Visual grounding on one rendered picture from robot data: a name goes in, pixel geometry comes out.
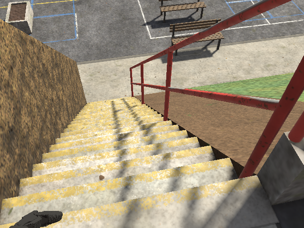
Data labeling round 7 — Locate stairs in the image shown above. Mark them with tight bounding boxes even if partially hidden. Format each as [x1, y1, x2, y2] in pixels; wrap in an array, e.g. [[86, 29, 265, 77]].
[[0, 96, 238, 225]]

